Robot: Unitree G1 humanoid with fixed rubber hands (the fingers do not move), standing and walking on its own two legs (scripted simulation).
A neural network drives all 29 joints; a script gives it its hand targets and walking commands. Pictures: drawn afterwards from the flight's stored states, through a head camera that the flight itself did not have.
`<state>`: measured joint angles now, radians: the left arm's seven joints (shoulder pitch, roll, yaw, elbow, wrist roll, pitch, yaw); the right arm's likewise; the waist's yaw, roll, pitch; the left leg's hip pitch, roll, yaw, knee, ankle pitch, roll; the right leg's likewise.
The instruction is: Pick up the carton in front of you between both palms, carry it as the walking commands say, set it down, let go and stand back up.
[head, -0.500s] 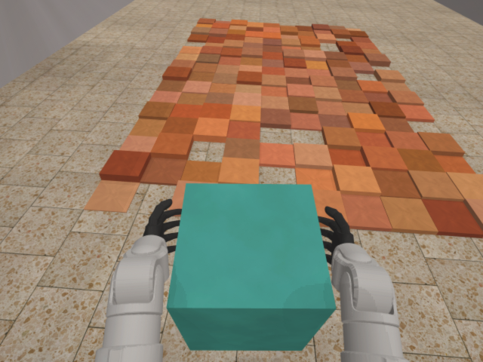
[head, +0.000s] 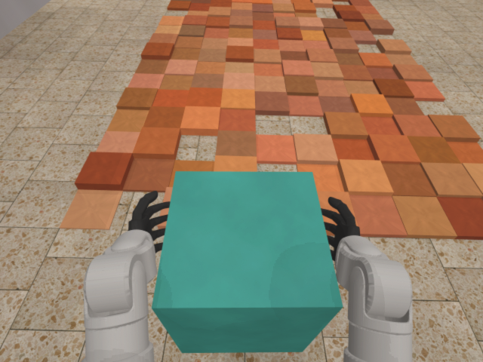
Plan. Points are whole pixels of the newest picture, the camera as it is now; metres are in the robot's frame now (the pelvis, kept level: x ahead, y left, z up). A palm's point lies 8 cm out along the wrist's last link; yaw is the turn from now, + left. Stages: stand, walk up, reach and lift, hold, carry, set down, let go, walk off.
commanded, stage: carry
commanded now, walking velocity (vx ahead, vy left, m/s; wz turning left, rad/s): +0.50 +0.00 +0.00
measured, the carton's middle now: (243, 267) +0.26 +0.01 +0.02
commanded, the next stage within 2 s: none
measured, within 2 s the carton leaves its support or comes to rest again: neither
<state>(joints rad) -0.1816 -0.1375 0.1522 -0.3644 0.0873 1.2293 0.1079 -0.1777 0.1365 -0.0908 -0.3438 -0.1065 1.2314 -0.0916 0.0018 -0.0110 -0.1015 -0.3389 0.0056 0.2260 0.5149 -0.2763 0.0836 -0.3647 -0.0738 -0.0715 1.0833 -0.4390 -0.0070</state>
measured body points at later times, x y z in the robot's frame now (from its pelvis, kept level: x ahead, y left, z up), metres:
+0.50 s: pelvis +0.32 -0.04 +0.01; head +0.36 -0.04 +0.45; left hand +0.60 +0.15 +0.08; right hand +0.64 -0.15 +0.07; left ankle +0.23 +0.08 -0.64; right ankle +0.36 -0.09 -0.73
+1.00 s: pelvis +0.63 +0.04 +0.00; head +0.72 +0.06 +0.44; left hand +1.06 +0.19 +0.15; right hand +1.05 -0.11 +0.15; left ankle +0.66 +0.10 -0.73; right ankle +0.57 -0.09 -0.62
